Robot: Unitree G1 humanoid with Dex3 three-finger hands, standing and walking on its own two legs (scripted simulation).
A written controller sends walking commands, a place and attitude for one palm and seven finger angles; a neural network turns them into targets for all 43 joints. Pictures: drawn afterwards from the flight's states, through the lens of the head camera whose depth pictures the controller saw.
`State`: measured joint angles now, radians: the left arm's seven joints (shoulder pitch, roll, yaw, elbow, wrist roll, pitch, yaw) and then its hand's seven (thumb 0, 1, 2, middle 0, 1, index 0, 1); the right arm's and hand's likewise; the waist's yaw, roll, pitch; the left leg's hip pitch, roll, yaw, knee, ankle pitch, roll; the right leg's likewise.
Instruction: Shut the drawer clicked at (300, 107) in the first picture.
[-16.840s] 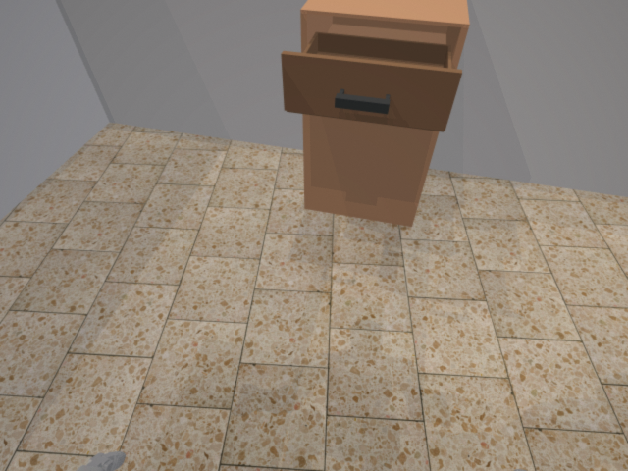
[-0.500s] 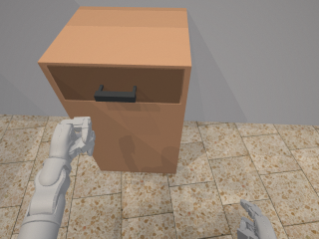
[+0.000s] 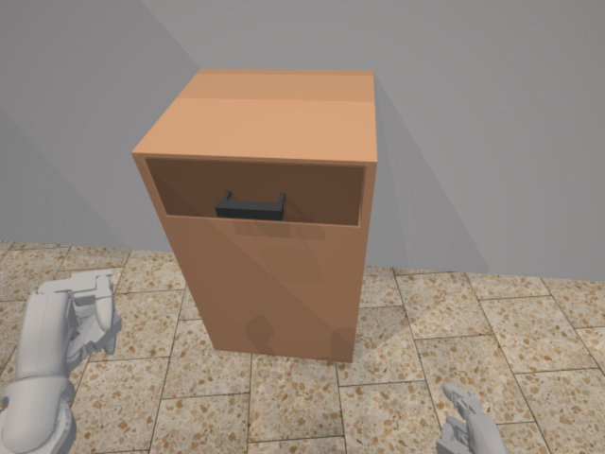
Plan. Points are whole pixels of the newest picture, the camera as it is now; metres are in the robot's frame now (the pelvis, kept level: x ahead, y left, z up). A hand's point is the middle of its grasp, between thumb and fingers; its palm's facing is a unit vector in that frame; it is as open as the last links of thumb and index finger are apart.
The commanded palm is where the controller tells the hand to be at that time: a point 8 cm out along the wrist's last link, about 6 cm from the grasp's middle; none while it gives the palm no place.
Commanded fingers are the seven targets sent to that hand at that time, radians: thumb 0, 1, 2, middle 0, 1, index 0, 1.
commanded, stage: draw the hand back to the body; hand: left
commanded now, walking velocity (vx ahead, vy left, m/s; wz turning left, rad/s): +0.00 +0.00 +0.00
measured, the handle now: (252, 202) +0.60 +0.17 -0.02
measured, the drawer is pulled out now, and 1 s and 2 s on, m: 0.00 0.00 0.00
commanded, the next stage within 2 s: step back with the hand held close in 0.32 s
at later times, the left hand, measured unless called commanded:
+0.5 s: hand (81, 335) +0.18 +0.24 +0.16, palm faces +0.40 -0.83 -0.39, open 3.3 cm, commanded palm +0.13 +0.28 +0.17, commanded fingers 0.00 0.90 0.90 -1.40 -1.60 -1.40 -1.60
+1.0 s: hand (38, 366) +0.15 +0.26 +0.16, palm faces +0.34 -0.79 -0.51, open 3.3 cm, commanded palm +0.09 +0.30 +0.17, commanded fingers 0.00 0.90 0.90 -1.40 -1.60 -1.40 -1.60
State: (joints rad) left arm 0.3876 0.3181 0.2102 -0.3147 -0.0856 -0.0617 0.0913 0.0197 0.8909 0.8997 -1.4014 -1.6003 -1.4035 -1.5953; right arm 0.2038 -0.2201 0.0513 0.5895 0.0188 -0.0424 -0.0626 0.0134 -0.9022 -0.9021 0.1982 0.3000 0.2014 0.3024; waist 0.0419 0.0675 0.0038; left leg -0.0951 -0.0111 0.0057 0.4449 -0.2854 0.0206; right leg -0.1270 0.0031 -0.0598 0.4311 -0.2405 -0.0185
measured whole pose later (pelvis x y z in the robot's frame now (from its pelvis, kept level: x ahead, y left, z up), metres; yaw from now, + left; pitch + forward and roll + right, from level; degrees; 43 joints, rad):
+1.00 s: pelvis -0.04 +0.02 -0.01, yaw +0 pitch +1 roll +0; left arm 0.62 0.42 0.39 -0.58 -0.05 -0.19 0.12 0.02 0.89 0.90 -1.40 -1.60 -1.40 -1.59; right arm 0.17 -0.21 -0.02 0.53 0.01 -0.01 -0.07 0.01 -0.90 -0.90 0.20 0.30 0.20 0.30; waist 0.01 0.00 0.02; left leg -0.29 -0.04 0.03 0.51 -0.24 0.05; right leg -0.33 -0.03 -0.03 0.51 -0.20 0.01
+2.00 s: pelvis -0.27 +0.00 +0.00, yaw -1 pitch +0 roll -2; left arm 0.64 0.42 0.35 -0.60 -0.06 -0.20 0.11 0.02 0.89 0.90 -1.40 -1.60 -1.40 -1.59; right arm 0.17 -0.20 0.00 0.54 0.00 -0.08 -0.04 0.01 -0.90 -0.90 0.20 0.30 0.20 0.30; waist -0.01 -0.02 0.04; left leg -0.38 -0.02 0.02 0.40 -0.04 0.07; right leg -0.36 0.05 0.03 0.78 -0.46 0.01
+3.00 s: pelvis -0.37 -0.03 -0.01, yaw +3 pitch -2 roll +0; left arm 0.57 0.41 0.41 -0.57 -0.02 -0.25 0.15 0.02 0.88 0.90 -1.41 -1.60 -1.41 -1.59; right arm 0.19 -0.18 -0.01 0.59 0.01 -0.13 -0.06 0.01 -0.90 -0.90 0.20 0.30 0.20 0.30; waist -0.01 0.01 0.04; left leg -0.33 0.05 -0.01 0.64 -0.29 -0.02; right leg -0.25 0.01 -0.08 0.60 -0.30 -0.04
